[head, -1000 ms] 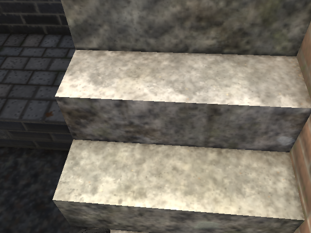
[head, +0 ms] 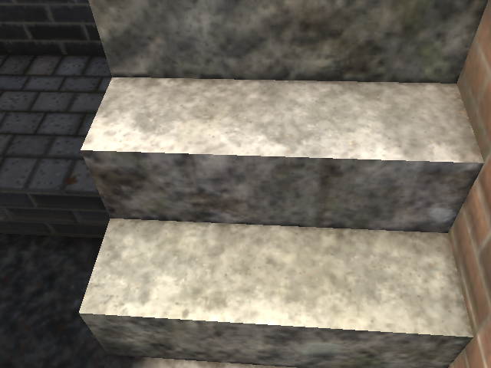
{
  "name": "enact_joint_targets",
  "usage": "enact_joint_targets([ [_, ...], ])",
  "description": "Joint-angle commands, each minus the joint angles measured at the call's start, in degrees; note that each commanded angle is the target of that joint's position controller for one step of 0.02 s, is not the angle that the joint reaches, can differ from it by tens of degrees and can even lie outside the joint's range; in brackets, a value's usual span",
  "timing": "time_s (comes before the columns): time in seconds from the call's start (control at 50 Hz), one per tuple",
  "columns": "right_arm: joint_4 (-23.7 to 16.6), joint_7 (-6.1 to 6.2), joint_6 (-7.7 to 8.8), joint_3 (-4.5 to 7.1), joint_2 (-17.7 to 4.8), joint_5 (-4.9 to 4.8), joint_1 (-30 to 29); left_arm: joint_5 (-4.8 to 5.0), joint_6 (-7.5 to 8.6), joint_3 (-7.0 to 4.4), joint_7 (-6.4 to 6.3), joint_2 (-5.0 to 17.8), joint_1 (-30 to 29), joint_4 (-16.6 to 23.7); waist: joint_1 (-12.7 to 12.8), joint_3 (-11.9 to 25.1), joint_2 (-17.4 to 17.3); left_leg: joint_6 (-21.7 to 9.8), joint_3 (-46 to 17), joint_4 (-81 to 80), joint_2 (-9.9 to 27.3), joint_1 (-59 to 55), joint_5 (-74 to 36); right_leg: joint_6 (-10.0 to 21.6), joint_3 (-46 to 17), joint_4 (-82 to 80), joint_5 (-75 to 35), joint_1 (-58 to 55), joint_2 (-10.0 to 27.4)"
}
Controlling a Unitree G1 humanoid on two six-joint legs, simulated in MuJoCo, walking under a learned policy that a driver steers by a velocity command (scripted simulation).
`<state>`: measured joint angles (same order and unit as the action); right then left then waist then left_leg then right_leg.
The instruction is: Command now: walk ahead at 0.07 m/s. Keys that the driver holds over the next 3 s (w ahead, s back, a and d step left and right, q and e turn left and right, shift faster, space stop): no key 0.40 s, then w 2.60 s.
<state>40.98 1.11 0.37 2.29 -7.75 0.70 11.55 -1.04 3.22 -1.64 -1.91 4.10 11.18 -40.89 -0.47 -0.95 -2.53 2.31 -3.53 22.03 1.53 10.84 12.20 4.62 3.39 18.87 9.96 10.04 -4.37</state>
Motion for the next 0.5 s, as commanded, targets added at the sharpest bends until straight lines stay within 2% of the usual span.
enact_joint_targets([
  [0.02, -3.3, 0.23, 0.53, 0.9, -3.54, 0.38, 0.16, -0.17, 0.62, -1.11, -0.21, 3.76, 0.49, 3.12, 0.03, 3.98, 1.87, -0.94, -3.21, -2.16, 4.86, 0.3, -6.33, -2.05, -7.54, -3.54, -9.44, -3.11, 10.21],
  [0.16, -1.61, 0.3, 0.2, 1.0, -3.89, 0.32, 2.34, -0.23, 0.54, -1.28, -0.26, 3.89, 2.37, 1.9, -0.11, 1.83, 2.25, -1.3, -3.09, -2.5, 4.8, 0.38, -5.1, -2.03, -8.36, -5.74, -2.31, -0.65, 10.07],
  [0.18, -0.71, 0.14, 0.25, 1.22, -4.13, 0.29, 4.42, -0.43, 0.57, -1.52, -0.16, 4.19, 3.41, 1.34, -0.43, 1.9, 2.8, -1.18, -2.58, -2.35, 4.27, -0.53, -4.52, -2.02, -9.16, -6.93, 0.91, 0.11, 10.5],
  [0.24, 0.11, 0.1, 0.23, 1.27, -4.04, 0.39, 5.15, -0.44, 0.5, -1.57, -0.1, 4.24, 3.47, 0.98, -0.52, 0.38, 2.89, -1.35, -2.24, -2.32, 4.12, -0.74, -4.91, -1.8, -9.45, -8.13, 5.36, 1.85, 10.31],
  [0.4, 2.07, 0.2, 0.33, 1.4, -4.23, 0.17, 7.43, -0.29, 0.43, -1.8, -0.28, 4.37, 5.92, -0.63, -0.2, 0.4, 2.53, -1.72, -2.19, -2.57, 4.15, 0.07, -5.21, -1.42, -9.07, -7.42, 2.78, 0.45, 10.14],
  [0.46, 2.48, 0.43, 0.06, 0.96, -3.52, 0.29, 7.49, -0.79, 0.31, -1.49, -0.42, 4.44, 4.35, 0.13, -0.13, -0.21, 4.32, -2.22, -0.58, -2.81, 2.56, -0.71, -3.08, -1.09, -10.54, -11.36, 15.42, 3.04, 10.15],
  [0.5, 2.67, 0.65, 0.12, 0.73, -3.38, 0.33, 7.73, -0.9, 0.4, -1.3, -0.51, 4.67, 3.31, 0.62, -0.27, -0.8, 4.75, -2.53, 0.38, -2.73, 1.88, -0.92, -3.2, -0.58, -11.08, -12.66, 18.42, 3.98, 10.24],
])
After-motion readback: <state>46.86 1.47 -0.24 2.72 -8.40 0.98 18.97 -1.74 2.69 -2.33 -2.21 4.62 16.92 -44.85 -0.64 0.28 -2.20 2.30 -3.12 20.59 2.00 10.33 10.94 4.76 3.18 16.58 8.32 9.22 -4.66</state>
